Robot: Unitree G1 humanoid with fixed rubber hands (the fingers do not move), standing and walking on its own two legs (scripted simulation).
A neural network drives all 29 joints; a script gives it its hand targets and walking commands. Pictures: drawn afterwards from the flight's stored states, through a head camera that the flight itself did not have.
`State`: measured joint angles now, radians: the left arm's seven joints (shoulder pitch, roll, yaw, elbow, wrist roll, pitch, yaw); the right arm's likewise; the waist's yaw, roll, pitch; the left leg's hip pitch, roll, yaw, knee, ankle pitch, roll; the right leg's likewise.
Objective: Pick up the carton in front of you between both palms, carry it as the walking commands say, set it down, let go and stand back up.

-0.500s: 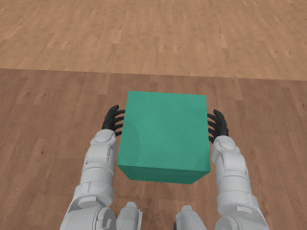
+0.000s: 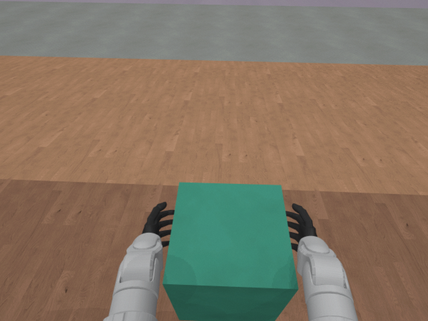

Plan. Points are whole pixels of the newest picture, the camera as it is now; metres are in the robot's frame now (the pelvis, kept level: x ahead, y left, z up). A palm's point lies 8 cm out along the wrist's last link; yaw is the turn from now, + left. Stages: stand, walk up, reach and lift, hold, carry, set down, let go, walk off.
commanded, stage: reach and lift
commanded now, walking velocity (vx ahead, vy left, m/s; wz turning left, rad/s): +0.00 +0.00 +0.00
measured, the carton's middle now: (227, 255) +0.31 +0.00 -0.05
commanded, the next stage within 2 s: hold in 1.00 s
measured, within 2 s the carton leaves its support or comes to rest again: neither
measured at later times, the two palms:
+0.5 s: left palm (149, 236) +0.29 +0.15 +0.03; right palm (307, 240) +0.30 -0.15 +0.04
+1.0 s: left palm (149, 233) +0.29 +0.15 +0.04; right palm (309, 237) +0.30 -0.15 +0.05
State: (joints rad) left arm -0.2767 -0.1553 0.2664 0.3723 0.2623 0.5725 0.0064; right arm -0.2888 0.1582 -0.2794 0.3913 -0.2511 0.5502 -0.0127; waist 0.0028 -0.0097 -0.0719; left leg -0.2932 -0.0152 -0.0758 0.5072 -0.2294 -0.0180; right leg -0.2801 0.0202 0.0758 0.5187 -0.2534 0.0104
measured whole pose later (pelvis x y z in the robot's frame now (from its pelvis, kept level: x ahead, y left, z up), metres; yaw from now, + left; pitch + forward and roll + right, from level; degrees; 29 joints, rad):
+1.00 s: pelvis +0.01 +0.00 +0.01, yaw +0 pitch -6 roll +0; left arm -0.26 -0.15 0.22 0.27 0.28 0.70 -0.01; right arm -0.27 0.15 -0.24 0.28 -0.28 0.68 0.01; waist 0.00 0.00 0.03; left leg -0.08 -0.01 -0.08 0.37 -0.19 -0.01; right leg -0.07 0.01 0.08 0.37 -0.21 0.01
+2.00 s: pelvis +0.07 -0.01 +0.00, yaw +0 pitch +4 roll +1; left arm -0.23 -0.14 0.10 -0.06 0.15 1.05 0.09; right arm -0.24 0.07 -0.14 -0.06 -0.11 1.04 -0.05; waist 0.00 -0.02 -0.17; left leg -0.36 0.02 0.10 0.60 -0.41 -0.01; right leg -0.21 -0.04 -0.02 0.46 -0.32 0.00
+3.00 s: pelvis +0.67 -0.03 +0.01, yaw -5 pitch +5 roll -1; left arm -0.12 -0.13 0.09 -0.31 0.11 1.18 0.08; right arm -0.12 0.13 -0.10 -0.30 -0.10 1.15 -0.09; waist -0.03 0.00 -0.04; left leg -0.27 0.03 0.27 0.37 -0.20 0.09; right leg -0.55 -0.08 -0.09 1.05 -0.29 -0.02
